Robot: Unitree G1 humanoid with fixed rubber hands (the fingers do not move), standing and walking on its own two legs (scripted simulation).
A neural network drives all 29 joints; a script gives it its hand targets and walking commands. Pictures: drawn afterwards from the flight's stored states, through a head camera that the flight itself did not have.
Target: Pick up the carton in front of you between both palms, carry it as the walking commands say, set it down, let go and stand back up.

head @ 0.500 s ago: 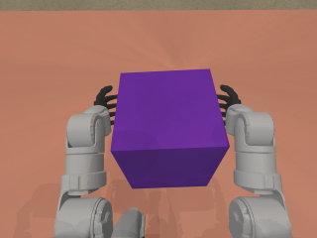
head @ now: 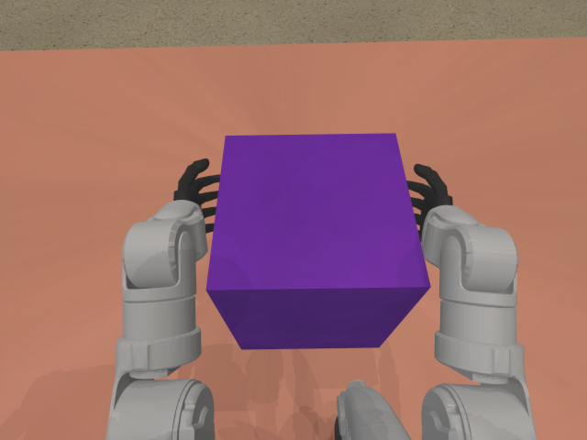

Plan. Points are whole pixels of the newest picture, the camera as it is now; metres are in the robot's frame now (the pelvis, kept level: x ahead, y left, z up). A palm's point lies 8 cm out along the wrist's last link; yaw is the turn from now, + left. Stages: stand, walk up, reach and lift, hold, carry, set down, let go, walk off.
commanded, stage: carry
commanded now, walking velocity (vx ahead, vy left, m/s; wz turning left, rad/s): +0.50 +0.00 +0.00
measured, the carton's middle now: (310, 252) +0.35 -0.02 +0.02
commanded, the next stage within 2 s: none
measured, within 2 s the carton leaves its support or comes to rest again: neither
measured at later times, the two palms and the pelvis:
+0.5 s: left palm (198, 87) +0.66 +0.15 +0.05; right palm (364, 80) +0.69 -0.15 +0.04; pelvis +0.32 -0.03 -0.04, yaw +2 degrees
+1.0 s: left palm (216, 9) +0.99 +0.15 +0.01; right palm (345, 11) +0.97 -0.15 +0.01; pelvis +0.63 +0.02 -0.08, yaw +0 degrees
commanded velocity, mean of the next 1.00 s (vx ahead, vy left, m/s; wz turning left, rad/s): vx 0.50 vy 0.00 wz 0.00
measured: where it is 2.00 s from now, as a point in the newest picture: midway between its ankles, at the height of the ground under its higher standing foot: (284, 176)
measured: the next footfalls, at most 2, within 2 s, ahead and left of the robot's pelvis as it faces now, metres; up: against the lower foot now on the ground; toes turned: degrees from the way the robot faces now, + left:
right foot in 0.18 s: +0.30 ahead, -0.06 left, -0.04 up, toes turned -1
left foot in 0.70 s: +0.62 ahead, +0.05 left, -0.08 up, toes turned +1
